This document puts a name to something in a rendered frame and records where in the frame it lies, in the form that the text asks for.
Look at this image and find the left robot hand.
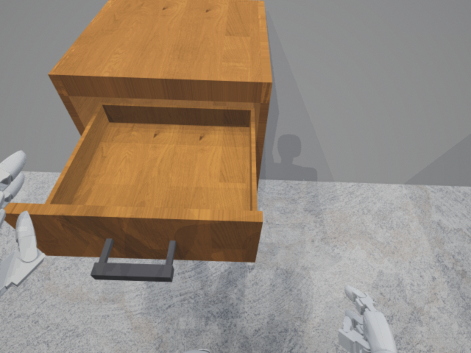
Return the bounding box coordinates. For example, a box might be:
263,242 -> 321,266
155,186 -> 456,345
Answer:
0,151 -> 45,296

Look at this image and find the right robot hand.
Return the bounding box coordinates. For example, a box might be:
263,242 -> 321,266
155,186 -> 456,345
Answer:
339,285 -> 397,353

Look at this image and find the drawer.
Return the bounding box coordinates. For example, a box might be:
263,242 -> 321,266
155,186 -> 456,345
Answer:
4,102 -> 263,263

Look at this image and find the handle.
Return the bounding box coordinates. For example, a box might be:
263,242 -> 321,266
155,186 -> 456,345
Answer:
91,238 -> 176,282

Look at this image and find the cabinet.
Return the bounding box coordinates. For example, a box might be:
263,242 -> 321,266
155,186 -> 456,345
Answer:
48,0 -> 272,192

